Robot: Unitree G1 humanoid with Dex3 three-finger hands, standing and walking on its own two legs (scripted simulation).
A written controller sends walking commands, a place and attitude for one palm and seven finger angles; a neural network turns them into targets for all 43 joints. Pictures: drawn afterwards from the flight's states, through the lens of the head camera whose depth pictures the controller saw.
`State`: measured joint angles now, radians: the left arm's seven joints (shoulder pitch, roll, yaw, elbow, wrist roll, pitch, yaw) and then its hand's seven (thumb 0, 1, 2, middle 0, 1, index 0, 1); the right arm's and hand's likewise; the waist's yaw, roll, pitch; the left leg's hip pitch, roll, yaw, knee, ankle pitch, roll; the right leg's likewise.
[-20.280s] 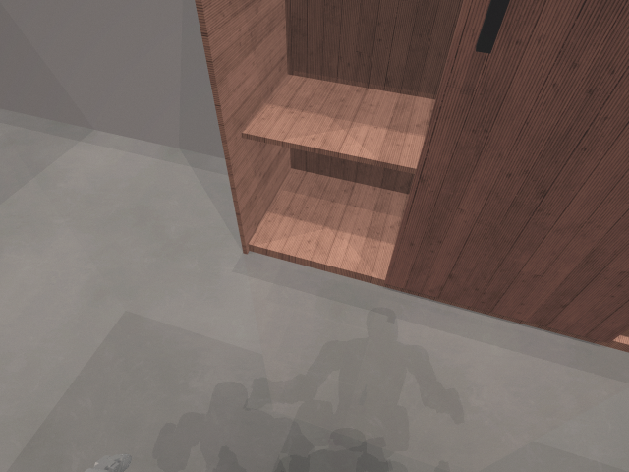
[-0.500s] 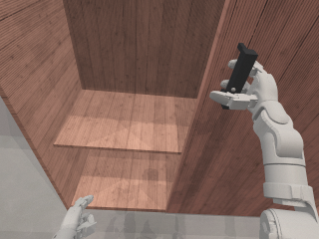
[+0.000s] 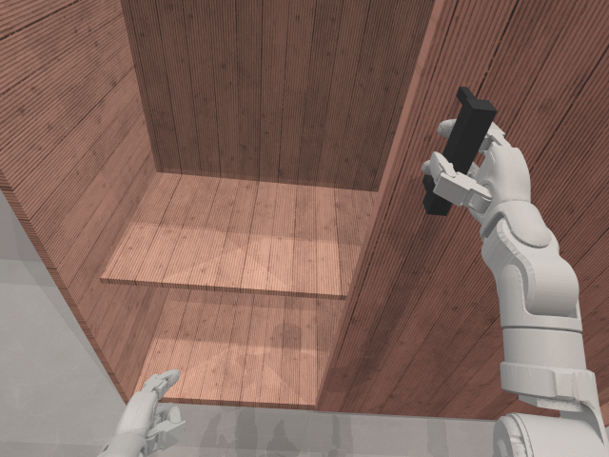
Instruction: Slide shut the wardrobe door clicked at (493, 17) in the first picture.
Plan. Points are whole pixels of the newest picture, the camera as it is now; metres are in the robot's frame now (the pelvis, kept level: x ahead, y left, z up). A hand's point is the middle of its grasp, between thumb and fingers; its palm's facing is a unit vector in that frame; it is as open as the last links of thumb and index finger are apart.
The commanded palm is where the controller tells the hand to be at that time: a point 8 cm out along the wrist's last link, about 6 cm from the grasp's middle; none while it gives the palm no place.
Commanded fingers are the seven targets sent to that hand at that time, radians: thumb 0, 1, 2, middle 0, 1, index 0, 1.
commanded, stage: grip the handle and tug to test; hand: right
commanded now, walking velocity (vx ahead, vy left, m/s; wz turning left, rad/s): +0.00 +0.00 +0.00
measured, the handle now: (449, 152) +0.44 -0.14 +0.24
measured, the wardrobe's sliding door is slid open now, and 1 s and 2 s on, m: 0.57 0.57 0.52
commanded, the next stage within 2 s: tug the door sideways, standing still in 0.58 s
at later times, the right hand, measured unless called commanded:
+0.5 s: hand (444, 179) +0.38 -0.12 +0.24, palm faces +0.00 +1.00 -0.04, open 6.5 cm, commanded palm +0.33 -0.17 +0.24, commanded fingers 0.00 -0.90 -0.90 0.45 1.40 0.45 1.40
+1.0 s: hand (441, 177) +0.38 -0.12 +0.24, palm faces +0.06 +1.00 -0.05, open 6.4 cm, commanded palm +0.35 -0.13 +0.24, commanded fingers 0.00 -0.90 -0.90 0.45 1.40 0.45 1.40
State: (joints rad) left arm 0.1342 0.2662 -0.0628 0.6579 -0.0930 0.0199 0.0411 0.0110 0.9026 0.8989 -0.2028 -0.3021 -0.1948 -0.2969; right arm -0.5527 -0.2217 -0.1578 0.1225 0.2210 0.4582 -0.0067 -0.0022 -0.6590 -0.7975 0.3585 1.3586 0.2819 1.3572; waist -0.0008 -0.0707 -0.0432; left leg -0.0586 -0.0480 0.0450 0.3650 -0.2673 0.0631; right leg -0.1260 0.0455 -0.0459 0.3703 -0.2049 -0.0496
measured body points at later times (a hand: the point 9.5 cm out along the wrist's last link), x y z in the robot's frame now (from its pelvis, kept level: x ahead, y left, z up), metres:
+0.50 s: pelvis +0.02 +0.00 +0.00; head -0.02 +0.04 +0.45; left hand +0.21 +0.24 -0.09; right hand +0.37 -0.17 +0.24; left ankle -0.04 +0.07 -0.74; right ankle +0.00 -0.09 -0.74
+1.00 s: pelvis +0.02 +0.00 +0.00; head +0.00 +0.04 +0.44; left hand +0.25 +0.22 -0.09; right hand +0.37 -0.17 +0.24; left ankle -0.04 +0.07 -0.74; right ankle +0.00 -0.09 -0.74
